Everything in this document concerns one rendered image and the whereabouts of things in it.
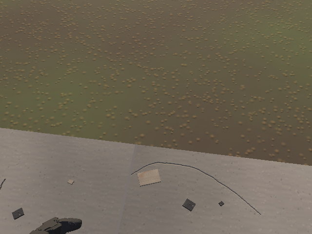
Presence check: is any robot left hand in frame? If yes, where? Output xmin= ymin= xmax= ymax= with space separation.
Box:
xmin=29 ymin=216 xmax=82 ymax=234

